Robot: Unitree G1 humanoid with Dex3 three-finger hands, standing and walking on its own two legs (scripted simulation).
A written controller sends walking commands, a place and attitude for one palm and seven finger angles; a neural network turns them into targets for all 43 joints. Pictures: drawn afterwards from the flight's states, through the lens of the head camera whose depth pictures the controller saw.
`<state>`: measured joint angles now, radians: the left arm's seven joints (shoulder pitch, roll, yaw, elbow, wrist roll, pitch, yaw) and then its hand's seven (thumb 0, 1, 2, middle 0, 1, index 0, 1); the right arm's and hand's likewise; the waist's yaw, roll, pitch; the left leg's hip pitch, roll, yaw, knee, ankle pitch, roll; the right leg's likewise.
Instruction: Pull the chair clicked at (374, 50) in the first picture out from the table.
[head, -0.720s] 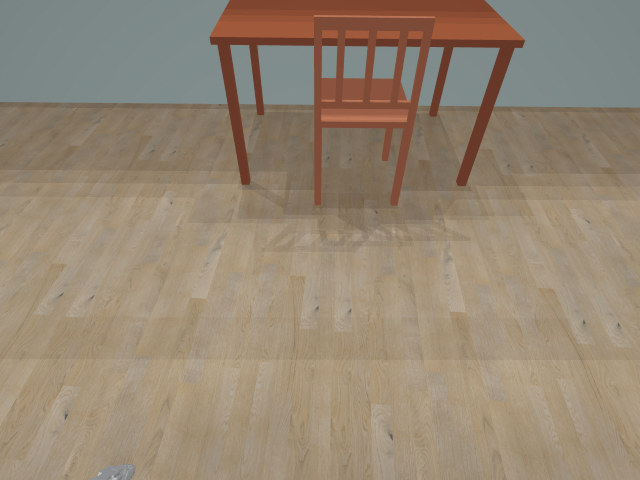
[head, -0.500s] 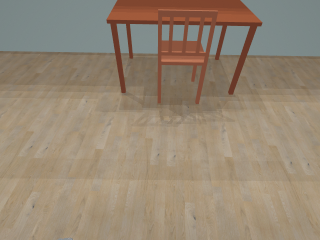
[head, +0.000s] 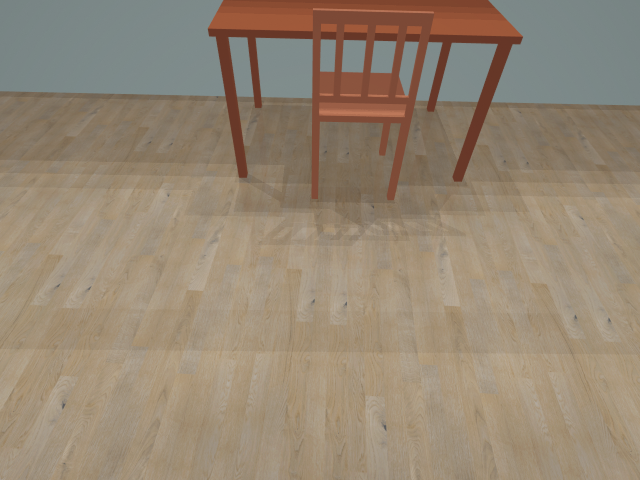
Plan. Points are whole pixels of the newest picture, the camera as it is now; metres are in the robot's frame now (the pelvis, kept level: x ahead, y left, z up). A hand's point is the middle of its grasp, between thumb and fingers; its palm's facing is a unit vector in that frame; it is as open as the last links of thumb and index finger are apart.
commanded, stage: stand and wait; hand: left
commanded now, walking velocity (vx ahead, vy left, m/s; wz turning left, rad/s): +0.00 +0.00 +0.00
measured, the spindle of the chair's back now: (367, 62) +1.49 -0.10 -0.12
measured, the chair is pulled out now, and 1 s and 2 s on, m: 0.00 0.00 0.00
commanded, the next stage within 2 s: look at it before walking up in 0.10 s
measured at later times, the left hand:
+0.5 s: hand out of the picture +0.08 +0.24 -0.16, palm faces -0.03 -0.95 -0.32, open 7.4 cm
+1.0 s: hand out of the picture +0.06 +0.22 -0.17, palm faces -0.06 -0.96 -0.26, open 7.4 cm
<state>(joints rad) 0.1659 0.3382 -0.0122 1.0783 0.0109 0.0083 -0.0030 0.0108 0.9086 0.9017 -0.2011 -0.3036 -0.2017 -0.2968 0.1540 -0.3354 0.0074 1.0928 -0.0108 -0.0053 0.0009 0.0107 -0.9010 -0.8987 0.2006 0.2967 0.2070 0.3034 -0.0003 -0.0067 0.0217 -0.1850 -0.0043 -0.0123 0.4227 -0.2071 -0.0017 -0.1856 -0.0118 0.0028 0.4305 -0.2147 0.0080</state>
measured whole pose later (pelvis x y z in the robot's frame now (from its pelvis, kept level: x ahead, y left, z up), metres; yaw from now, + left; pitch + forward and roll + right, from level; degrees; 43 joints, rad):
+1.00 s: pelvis +0.02 +0.00 +0.00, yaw -4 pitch -1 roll +0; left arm 0.25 0.28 0.00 1.07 0.02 0.04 -0.01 0.01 0.91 0.90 -0.20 -0.30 -0.20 -0.30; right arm 0.19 -0.28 0.00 1.09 -0.02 0.01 0.00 0.01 -0.90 -0.90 0.20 0.30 0.21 0.30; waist 0.02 -0.01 -0.01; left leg -0.17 0.02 0.05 0.46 -0.28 0.00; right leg -0.20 0.02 0.06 0.50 -0.31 0.00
